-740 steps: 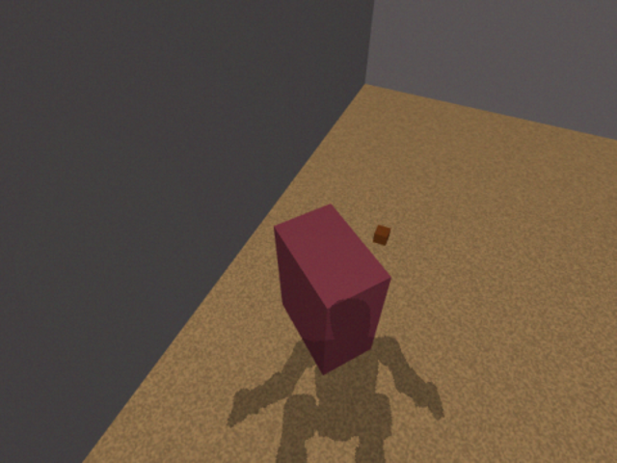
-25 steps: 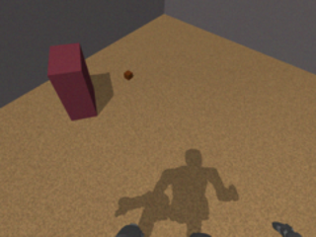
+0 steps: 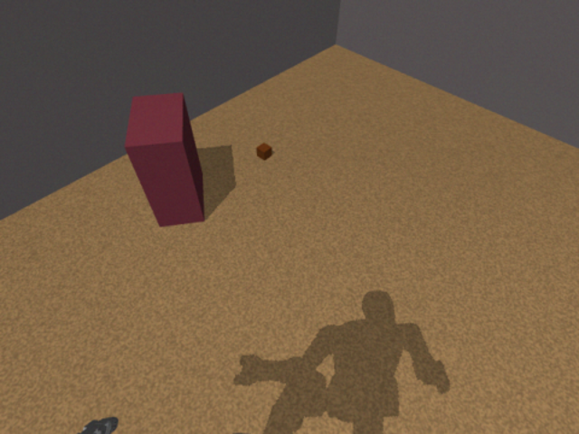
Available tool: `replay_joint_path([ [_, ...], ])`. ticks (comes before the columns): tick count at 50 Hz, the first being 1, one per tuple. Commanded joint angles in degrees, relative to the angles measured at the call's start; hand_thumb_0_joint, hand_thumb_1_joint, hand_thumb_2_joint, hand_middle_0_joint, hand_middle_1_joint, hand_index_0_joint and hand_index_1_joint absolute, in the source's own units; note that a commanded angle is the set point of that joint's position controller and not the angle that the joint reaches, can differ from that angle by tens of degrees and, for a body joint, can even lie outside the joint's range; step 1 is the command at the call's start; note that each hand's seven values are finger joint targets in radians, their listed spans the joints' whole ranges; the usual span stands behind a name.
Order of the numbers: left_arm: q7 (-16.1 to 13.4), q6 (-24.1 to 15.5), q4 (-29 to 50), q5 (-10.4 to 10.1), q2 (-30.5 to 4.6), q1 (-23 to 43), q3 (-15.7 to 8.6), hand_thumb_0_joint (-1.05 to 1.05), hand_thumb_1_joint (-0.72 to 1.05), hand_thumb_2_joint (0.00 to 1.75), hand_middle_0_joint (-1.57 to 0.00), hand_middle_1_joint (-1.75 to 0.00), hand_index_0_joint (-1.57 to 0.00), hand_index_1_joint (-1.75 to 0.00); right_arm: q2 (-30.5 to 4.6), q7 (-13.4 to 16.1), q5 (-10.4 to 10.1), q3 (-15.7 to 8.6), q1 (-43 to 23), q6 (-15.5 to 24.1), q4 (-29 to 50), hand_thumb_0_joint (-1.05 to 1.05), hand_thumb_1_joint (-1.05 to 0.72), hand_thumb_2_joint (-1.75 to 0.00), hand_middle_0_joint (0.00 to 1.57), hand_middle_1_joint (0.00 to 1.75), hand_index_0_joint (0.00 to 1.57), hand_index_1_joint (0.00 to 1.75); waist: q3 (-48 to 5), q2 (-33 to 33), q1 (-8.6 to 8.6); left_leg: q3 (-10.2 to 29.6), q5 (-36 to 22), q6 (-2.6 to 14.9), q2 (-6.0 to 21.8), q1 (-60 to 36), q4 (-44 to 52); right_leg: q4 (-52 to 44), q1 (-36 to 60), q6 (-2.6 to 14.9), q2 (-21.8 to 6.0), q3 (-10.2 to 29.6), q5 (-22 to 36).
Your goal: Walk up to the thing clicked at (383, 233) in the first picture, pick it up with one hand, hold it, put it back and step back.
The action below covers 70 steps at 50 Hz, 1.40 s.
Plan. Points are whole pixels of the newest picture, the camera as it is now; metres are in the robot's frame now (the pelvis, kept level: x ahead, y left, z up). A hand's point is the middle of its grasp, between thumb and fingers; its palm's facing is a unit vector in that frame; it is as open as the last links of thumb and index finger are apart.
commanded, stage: walk up
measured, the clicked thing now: (264, 151) +1.49 +0.14 -0.73
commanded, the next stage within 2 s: stand in 0.30 s
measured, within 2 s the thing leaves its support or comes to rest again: neither
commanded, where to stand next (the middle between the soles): +0.07 -0.02 m, yaw -3 degrees
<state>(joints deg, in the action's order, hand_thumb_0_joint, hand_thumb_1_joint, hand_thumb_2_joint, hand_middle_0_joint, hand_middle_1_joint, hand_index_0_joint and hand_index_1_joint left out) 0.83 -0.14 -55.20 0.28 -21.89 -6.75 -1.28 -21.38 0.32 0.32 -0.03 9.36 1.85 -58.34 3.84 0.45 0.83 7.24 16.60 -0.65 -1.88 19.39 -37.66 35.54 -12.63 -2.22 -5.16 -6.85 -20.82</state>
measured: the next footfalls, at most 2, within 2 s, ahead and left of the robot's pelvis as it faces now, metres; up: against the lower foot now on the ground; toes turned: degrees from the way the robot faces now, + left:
none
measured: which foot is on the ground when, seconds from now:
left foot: down 0.00-1.00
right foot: down 0.00-1.00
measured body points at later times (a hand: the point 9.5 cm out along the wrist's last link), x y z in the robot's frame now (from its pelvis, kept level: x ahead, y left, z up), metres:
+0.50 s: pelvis +0.00 -0.01 +0.02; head +0.02 +0.00 +0.47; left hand +0.07 +0.30 -0.12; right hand +0.12 -0.31 -0.11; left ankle +0.04 +0.13 -0.72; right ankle -0.02 -0.14 -0.72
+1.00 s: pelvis -0.01 -0.01 +0.02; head +0.01 -0.01 +0.47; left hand +0.08 +0.29 -0.11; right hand +0.06 -0.32 -0.11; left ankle +0.04 +0.13 -0.72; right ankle -0.02 -0.14 -0.72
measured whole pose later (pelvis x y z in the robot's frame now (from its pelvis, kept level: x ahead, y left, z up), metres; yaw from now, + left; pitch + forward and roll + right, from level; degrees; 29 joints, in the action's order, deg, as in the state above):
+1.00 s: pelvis -0.01 -0.01 +0.02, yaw -2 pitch -2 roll +0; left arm 0.6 0.0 -65.2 0.6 -20.7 -5.3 -0.8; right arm -20.0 -0.5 0.4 -0.6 5.4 -0.3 -66.2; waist 3.7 0.5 0.6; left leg 5.7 7.9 -2.2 0.5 10.4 -20.4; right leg 20.3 -5.6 -1.4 -3.1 -5.6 -12.2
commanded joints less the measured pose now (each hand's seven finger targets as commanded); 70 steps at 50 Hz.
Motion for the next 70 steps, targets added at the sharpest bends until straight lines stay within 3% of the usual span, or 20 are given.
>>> replay_joint_path([
  [1,-0.73,-0.81,2.27,-0.3,-12.56,1.86,-3.07,0.0,0.9,0.9,-0.2,-0.3,-0.2,-0.3,-13.2,1.06,-0.04,-2.8,-2.73,1.4,2.69,0.0,-0.9,-0.9,0.2,0.3,0.2,0.3,-6.36,-2.32,0.77,7.17,-15.02,5.21,5.21,0.05,8.33,-6.99,5.21,5.23,-3.05,5.41,6.28],
  [4,-0.58,-0.57,1.24,-0.23,-12.21,3.22,-2.99,0.0,0.9,0.9,-0.2,-0.3,-0.2,-0.3,-13.43,0.94,0.27,-2.76,-3.66,1.03,1.96,0.0,-0.9,-0.9,0.2,0.3,0.2,0.3,-5.02,-3.79,0.51,7.91,-8.53,4.96,5.15,1.47,11.21,-9.01,5.28,4.99,-2.57,5.28,1.56],
  [10,-0.57,-0.83,-0.55,-0.29,-12.15,3.71,-3.1,0.0,0.9,0.9,-0.2,-0.3,-0.2,-0.3,-12.85,0.97,0.17,-2.38,-4.25,1.1,0.84,0.0,-0.9,-0.9,0.2,0.3,0.2,0.3,-8.01,-3.13,0.5,5.73,-19.31,4.27,5.09,-2.66,9.77,-10.31,8.08,4.71,-3.22,4.49,8.25],
  [14,-0.55,-0.59,-1.27,-0.03,-11.96,4.93,-3.15,0.0,0.9,0.9,-0.2,-0.3,-0.2,-0.3,-12.91,1.04,0.14,-2.56,-5.15,0.7,0.4,0.0,-0.9,-0.9,0.2,0.3,0.2,0.3,-6.46,-2.28,0.09,5.62,-17.27,4.29,4.96,-1.91,11.03,-11.99,7.96,4.51,-3.24,4.06,6.27],
  [15,-0.71,-0.6,-2.86,-0.4,-11.07,3.76,-2.32,0.0,0.9,0.9,-0.2,-0.3,-0.2,-0.3,-11.69,0.81,0.35,-2.35,-7.67,0.47,0.45,0.0,-0.9,-0.9,0.2,0.3,0.2,0.3,-6.64,-2.77,0.66,4.69,-20.76,3.29,6.72,-6.69,12.3,-13.57,5.24,3.85,-3.42,5.72,7.95],
  [17,-0.85,-0.81,-3.62,-0.49,-11.61,4.15,-2.23,0.0,0.9,0.9,-0.2,-0.3,-0.2,-0.3,-11.48,0.61,0.01,-2.25,-7.31,0.33,0.06,0.0,-0.9,-0.9,0.2,0.3,0.2,0.3,-7.73,-2.19,0.0,4.7,-25.42,2.48,7.15,-9.96,12.19,-14.0,5.42,3.54,-3.24,5.22,11.46],
  [23,-0.98,-1.08,-5.84,-0.39,-11.18,3.87,-1.82,0.0,0.9,0.9,-0.2,-0.3,-0.2,-0.3,-11.49,0.38,-0.18,-2.47,-8.66,-0.35,-1.27,0.0,-0.9,-0.9,0.2,0.3,0.2,0.3,-7.09,-2.2,0.01,3.55,-21.98,1.99,7.47,-9.42,15.23,-16.43,8.05,3.07,-3.27,5.59,11.21],
  [24,-1.03,-1.25,-5.97,-0.3,-11.45,3.95,-1.86,0.0,0.9,0.9,-0.2,-0.3,-0.2,-0.3,-11.41,0.32,-0.13,-2.49,-8.73,-0.36,-1.32,0.0,-0.9,-0.9,0.2,0.3,0.2,0.3,-7.82,-1.16,0.03,2.88,-23.22,1.95,7.26,-9.86,15.02,-16.52,8.88,3.01,-3.57,5.51,13.71],
  [29,-0.98,-1.17,-6.89,-0.03,-11.37,4.32,-1.68,0.0,0.9,0.9,-0.2,-0.3,-0.2,-0.3,-11.2,0.14,-0.18,-2.5,-9.64,-0.57,-2.21,0.0,-0.9,-0.9,0.2,0.3,0.2,0.3,-5.69,-0.34,-0.12,2.35,-17.68,1.37,7.19,-10.24,17.32,-19.0,7.0,2.87,-3.56,5.89,8.9],
  [33,-1.11,-1.43,-6.91,0.07,-11.34,4.59,-1.62,0.0,0.9,0.9,-0.2,-0.3,-0.2,-0.3,-10.91,0.06,-0.15,-2.56,-9.71,-0.71,-2.65,0.0,-0.9,-0.9,0.2,0.3,0.2,0.3,-6.95,0.23,-0.13,1.57,-19.17,1.24,7.3,-10.9,17.51,-19.31,8.67,2.78,-3.92,5.84,11.85],
  [35,-1.16,-1.29,-7.15,0.07,-11.18,4.41,-1.57,0.0,0.9,0.9,-0.2,-0.3,-0.2,-0.3,-10.52,-0.03,-0.14,-2.47,-9.8,-0.87,-3.0,0.0,-0.9,-0.9,0.2,0.3,0.2,0.3,-4.95,0.44,-0.03,1.71,-15.29,1.04,6.94,-9.38,18.69,-20.49,7.88,2.71,-3.84,6.18,7.9],
  [43,-0.99,-1.08,-7.0,0.11,-11.36,3.73,-1.69,0.0,0.9,0.9,-0.2,-0.3,-0.2,-0.3,-10.11,-0.17,0.01,-2.44,-8.55,-0.59,-3.82,0.0,-0.9,-0.9,0.2,0.3,0.2,0.3,-4.24,-1.26,0.22,1.89,-13.19,0.67,7.26,-8.51,20.86,-20.21,7.92,2.96,-3.53,6.37,5.62],
  [45,-0.92,-1.01,-6.85,0.22,-11.32,3.95,-1.74,0.0,0.9,0.9,-0.2,-0.3,-0.2,-0.3,-10.37,-0.13,0.14,-2.5,-8.01,-0.64,-3.93,0.0,-0.9,-0.9,0.2,0.3,0.2,0.3,-3.94,-1.41,0.03,1.72,-10.48,0.73,7.11,-7.77,20.98,-20.27,7.58,2.98,-3.46,6.55,4.77],
  [47,-0.85,-1.02,-6.81,0.13,-11.14,3.9,-1.74,0.0,0.9,0.9,-0.2,-0.3,-0.2,-0.3,-10.79,-0.11,0.11,-2.54,-7.64,-0.59,-4.11,0.0,-0.9,-0.9,0.2,0.3,0.2,0.3,-4.35,-1.83,0.01,2.05,-10.36,0.95,7.25,-7.58,21.21,-20.04,8.32,3.04,-3.57,6.86,5.3],
  [51,-0.9,-1.15,-6.79,0.1,-11.17,3.23,-1.7,0.0,0.9,0.9,-0.2,-0.3,-0.2,-0.3,-10.56,-0.08,0.07,-2.43,-7.84,-0.41,-4.12,0.0,-0.9,-0.9,0.2,0.3,0.2,0.3,-5.5,-1.67,0.39,2.11,-16.11,0.93,7.84,-9.21,20.38,-19.99,8.6,2.85,-3.54,6.8,8.08],
  [55,-0.82,-1.07,-6.6,0.14,-11.02,3.36,-1.62,0.0,0.9,0.9,-0.2,-0.3,-0.2,-0.3,-10.62,-0.02,0.06,-2.28,-7.06,-0.51,-4.23,0.0,-0.9,-0.9,0.2,0.3,0.2,0.3,-5.12,-1.49,-0.13,1.67,-14.38,0.97,7.64,-9.3,20.22,-20.24,7.74,2.96,-3.49,6.84,7.68],
  [58,-0.84,-1.2,-6.35,0.06,-11.21,2.98,-1.59,0.0,0.9,0.9,-0.2,-0.3,-0.2,-0.3,-10.92,0.02,0.04,-2.28,-6.97,-0.33,-4.22,0.0,-0.9,-0.9,0.2,0.3,0.2,0.3,-6.57,-1.65,0.16,1.56,-18.8,0.88,8.1,-10.58,19.72,-19.55,8.7,2.94,-3.6,6.8,11.36],
  [67,-0.81,-1.02,-6.57,0.02,-10.69,2.55,-1.43,0.0,0.9,0.9,-0.2,-0.3,-0.2,-0.3,-10.91,0.08,-0.01,-1.9,-6.32,-0.46,-4.32,0.0,-0.9,-0.9,0.2,0.3,0.2,0.3,-4.78,-0.97,-0.18,1.47,-15.53,0.97,8.02,-9.46,20.28,-20.16,8.0,2.87,-3.41,6.84,9.13],
  [70,-0.86,-1.11,-6.47,0.06,-11.1,2.26,-1.5,0.0,0.9,0.9,-0.2,-0.3,-0.2,-0.3,-10.96,0.08,-0.04,-1.88,-6.64,-0.43,-4.07,0.0,-0.9,-0.9,0.2,0.3,0.2,0.3,-5.55,-0.88,-0.16,1.4,-17.29,0.83,8.16,-10.85,19.93,-20.25,7.85,2.76,-3.45,6.99,10.52],
])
